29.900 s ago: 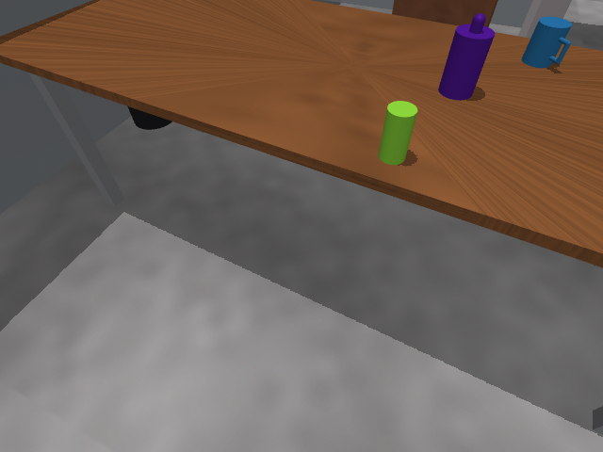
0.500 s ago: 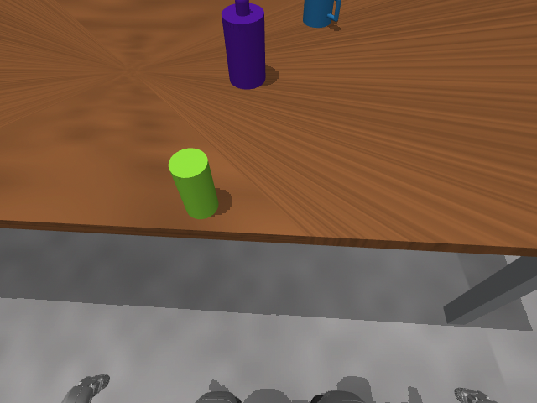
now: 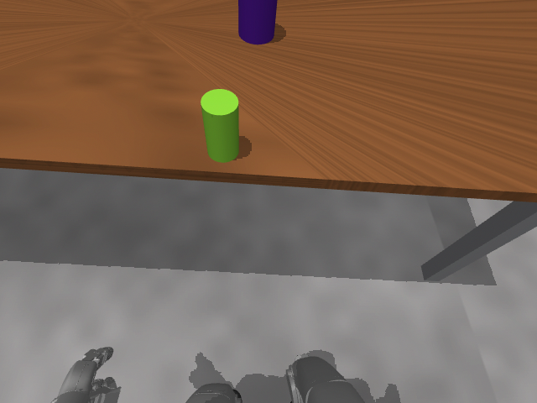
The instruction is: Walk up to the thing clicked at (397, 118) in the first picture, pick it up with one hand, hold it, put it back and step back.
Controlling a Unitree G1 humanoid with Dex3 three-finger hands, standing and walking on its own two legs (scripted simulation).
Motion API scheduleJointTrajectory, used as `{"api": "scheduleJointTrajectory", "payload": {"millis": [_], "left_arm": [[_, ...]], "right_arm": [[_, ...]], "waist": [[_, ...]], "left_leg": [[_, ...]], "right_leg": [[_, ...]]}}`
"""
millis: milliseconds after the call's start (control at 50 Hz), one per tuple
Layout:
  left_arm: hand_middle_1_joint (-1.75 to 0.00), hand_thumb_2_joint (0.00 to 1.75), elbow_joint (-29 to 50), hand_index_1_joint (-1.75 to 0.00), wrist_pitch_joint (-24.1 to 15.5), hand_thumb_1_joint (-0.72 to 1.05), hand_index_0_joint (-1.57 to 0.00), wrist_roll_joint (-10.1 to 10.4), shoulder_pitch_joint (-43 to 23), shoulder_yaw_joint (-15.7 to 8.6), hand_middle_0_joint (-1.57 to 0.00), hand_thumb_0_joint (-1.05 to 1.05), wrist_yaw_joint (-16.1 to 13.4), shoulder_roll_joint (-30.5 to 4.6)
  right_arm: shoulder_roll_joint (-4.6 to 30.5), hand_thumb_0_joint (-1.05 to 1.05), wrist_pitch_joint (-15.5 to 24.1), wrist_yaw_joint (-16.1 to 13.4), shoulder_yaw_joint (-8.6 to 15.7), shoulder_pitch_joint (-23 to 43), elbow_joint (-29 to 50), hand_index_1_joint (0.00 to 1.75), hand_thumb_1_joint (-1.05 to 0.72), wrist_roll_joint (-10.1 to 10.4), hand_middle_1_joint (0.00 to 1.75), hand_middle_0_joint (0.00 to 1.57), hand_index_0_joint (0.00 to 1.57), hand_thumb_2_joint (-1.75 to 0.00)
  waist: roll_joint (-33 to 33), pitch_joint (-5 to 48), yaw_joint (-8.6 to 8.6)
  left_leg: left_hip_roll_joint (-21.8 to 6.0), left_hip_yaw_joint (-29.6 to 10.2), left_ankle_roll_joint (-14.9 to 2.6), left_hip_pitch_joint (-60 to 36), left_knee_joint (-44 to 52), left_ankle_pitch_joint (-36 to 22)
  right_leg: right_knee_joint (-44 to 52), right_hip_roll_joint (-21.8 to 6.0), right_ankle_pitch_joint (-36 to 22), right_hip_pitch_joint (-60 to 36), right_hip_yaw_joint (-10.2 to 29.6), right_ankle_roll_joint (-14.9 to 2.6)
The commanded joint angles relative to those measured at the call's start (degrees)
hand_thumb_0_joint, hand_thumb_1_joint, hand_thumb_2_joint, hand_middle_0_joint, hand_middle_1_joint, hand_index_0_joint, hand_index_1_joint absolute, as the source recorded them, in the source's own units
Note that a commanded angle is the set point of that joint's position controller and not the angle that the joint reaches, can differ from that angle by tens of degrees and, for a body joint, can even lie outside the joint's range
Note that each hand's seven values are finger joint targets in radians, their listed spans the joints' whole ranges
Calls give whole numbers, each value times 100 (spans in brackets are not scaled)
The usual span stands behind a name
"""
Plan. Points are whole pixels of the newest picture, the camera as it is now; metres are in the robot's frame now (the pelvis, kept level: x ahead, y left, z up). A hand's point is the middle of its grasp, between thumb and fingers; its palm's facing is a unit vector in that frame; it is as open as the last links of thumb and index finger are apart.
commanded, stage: step back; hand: left
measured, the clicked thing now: (221, 128) +0.52 +0.11 +0.04
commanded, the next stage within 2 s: none
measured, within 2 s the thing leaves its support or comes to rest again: neither
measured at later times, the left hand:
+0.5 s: hand out of the picture +0.03 +0.25 -0.14, palm faces -0.04 -0.92 -0.38, open 7.4 cm
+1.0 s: hand out of the picture -0.19 +0.23 -0.16, palm faces -0.09 -0.92 -0.39, open 7.4 cm
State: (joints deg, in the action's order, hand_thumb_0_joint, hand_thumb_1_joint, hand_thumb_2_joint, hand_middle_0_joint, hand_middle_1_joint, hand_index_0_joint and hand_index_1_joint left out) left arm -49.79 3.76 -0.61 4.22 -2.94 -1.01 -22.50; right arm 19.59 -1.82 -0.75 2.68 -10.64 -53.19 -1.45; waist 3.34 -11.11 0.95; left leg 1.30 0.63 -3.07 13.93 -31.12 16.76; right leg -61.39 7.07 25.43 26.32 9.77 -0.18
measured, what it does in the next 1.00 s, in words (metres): walks backwards: right foot, then left foot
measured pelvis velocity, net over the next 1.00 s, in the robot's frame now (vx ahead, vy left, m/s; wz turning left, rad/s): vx -0.28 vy -0.03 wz -0.06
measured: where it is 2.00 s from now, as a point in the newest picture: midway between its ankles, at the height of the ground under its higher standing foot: outside the picture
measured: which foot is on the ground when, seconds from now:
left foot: down 0.00-0.22, up 0.24-0.52, down 0.54-0.96, up 0.98-1.00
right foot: up 0.00-0.16, down 0.18-0.56, up 0.58-0.92, down 0.94-1.00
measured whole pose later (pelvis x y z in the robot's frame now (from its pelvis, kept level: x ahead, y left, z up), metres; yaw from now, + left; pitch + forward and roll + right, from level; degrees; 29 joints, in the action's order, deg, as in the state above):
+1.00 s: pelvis -0.28 -0.03 -0.02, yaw -3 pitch -3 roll -2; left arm -49.2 3.4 -2.4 10.9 -4.2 1.5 -20.8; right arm 24.5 -2.2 -1.3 3.3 -5.3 -45.9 -0.7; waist -3.1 -10.6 -0.7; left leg -3.6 -5.1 0.7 26.4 -43.2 19.0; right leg -38.6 3.1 21.8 14.3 1.7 -0.5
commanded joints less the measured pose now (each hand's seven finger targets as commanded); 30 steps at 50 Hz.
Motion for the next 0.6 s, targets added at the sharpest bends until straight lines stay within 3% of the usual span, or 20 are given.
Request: {"api": "scheduleJointTrajectory", "payload": {"millis": [0,40,100,120,140,160,180,200,220,240,280,300,360,440,460,500,520,540,560,580], "left_arm": [[-30,90,586,-30,-166,90,-20,-64,97,-298,-20,0,-68,-896],[-30,90,613,-30,-194,90,-20,-73,32,-313,-20,0,-39,-911],[-30,90,466,-30,-210,90,-20,-103,499,-340,-20,0,-13,-831],[-30,90,363,-30,-224,90,-20,-121,765,-335,-20,0,-14,-771],[-30,90,300,-30,-258,90,-20,-153,835,-367,-20,0,-10,-830],[-30,90,326,-30,-288,90,-20,-189,801,-418,-20,0,-12,-1032],[-30,90,390,-30,-298,90,-20,-204,789,-489,-20,0,-7,-1240],[-30,90,488,-30,-269,90,-20,-125,499,-534,-20,0,29,-1548],[-30,90,679,-30,-299,90,-20,-174,248,-543,-20,0,21,-1640],[-30,90,715,-30,-303,90,-20,-137,300,-518,-20,0,19,-1441],[-30,90,899,-30,-290,90,-20,-72,-17,-483,-20,0,-9,-1225],[-30,90,918,-30,-274,90,-20,-94,-109,-473,-20,0,-27,-1122],[-30,90,988,-30,-229,90,-20,-174,148,-457,-20,0,-20,-1088],[-30,90,1080,-30,-143,90,-20,-186,348,-483,-20,0,-28,-1107],[-30,90,1104,-30,-110,90,-20,-156,251,-468,-20,0,-15,-1146],[-30,90,1134,-30,-4,90,-20,-80,170,-415,-20,0,37,-1140],[-30,90,1183,-30,26,90,-20,-55,330,-368,-20,0,60,-938],[-30,90,1204,-30,7,90,-20,-51,363,-342,-20,0,55,-723],[-30,90,1214,-30,9,90,-20,-159,-1,-506,-20,0,-34,-1043],[-30,90,1174,-30,15,90,-20,-188,-130,-528,-20,0,-48,-1166]], "right_arm": [[1472,0,112,-208,459,-111,560,30,-90,52,30,20,20,-90],[1552,0,102,-186,472,-196,585,30,-90,42,30,20,20,-90],[1629,0,72,-136,479,77,699,30,-90,62,30,20,20,-90],[1623,0,60,-126,473,255,752,30,-90,81,30,20,20,-90],[1592,0,47,-108,446,317,768,30,-90,107,30,20,20,-90],[1476,0,53,-93,395,323,791,30,-90,154,30,20,20,-90],[1385,0,70,-89,350,365,868,30,-90,183,30,20,20,-90],[1252,0,45,-95,330,475,835,30,-90,195,30,20,20,-90],[1322,0,-1,-130,368,390,778,30,-90,157,30,20,20,-90],[1440,0,-14,-112,373,226,695,30,-90,135,30,20,20,-90],[1405,0,-9,-82,318,-52,581,30,-90,183,30,20,20,-90],[1354,0,8,-89,302,-100,543,30,-90,167,30,20,20,-90],[1338,0,69,-130,243,-182,612,30,-90,157,30,20,20,-90],[1252,0,152,-152,238,-278,722,30,-90,100,30,20,20,-90],[1249,0,174,-146,263,-428,656,30,-90,70,30,20,20,-90],[1253,0,224,-138,352,-624,536,30,-90,-3,30,20,20,-90],[1571,0,240,-140,448,-513,599,30,-90,-99,30,20,20,-90],[2168,0,234,-119,561,-229,689,30,-90,-176,30,20,20,-90],[2479,0,221,-90,618,-113,820,30,-90,-87,30,20,20,-90],[2422,0,271,-134,619,228,876,30,-90,-85,30,20,20,-90]], "waist": [[-1066,1461,129],[-1067,1439,200],[-1231,1486,14],[-1097,1572,-134],[-846,1571,-183],[-417,1623,-147],[132,1631,-155],[1004,1210,-236],[1320,962,-279],[859,759,-227],[448,784,-68],[390,830,-43],[379,1178,-200],[871,1674,-276],[871,1739,-193],[579,1671,-38],[-123,1657,-111],[-1480,1448,-166],[-1481,1240,164],[-1393,956,98]], "left_leg": [[-1440,-1273,-700,-2211,198,-3885],[-1438,-1226,-693,-1897,211,-3598],[-1487,-1259,-748,-1299,156,-2937],[-1515,-1233,-736,-1094,-14,-2690],[-1370,-1125,-575,-751,-167,-2425],[-1120,-1021,-360,-176,-309,-1800],[-719,-825,-147,376,-698,-973],[226,-346,187,601,-1620,446],[333,-491,289,667,-2887,1978],[269,-825,319,658,-3280,2008],[494,-995,278,738,-3568,1580],[558,-904,301,780,-3620,1421],[482,-636,410,955,-2929,1292],[-38,-369,394,933,-798,1254],[-49,-278,355,601,-218,858],[12,-162,270,-168,1167,-747],[-727,-1263,46,-700,1181,-917],[-1962,-2869,-440,-1080,1347,-1862],[-2723,-3262,-1341,213,1388,-1822],[-2863,-3393,-1526,840,1497,-1706]], "right_leg": [[1051,-253,85,466,-145,141],[1780,-388,9,-32,-384,80],[2651,-480,-312,-773,-721,-98],[3233,-535,-816,-1113,-767,-158],[3651,-546,-1455,-1507,-702,-218],[3469,-815,-2375,-1887,-201,-344],[3547,-1377,-2831,-2085,537,-662],[4017,-2197,-2876,-1387,1520,-1446],[4220,-2846,-3111,-956,2136,-1940],[4179,-2751,-3298,-702,2028,-1867],[4000,-2217,-3557,-749,931,-1509],[3927,-1981,-3477,-811,642,-1346],[3608,-1721,-3551,-1555,368,-1241],[3215,-1920,-3703,-2677,465,-1191],[2998,-1864,-3614,-2568,370,-1097],[2543,-1537,-2946,-1915,139,-729],[2091,-1134,-1878,-893,-48,-410],[1007,-113,455,554,-512,-130],[-56,-147,1225,52,-28,48],[-806,-271,1057,-170,325,10]]}}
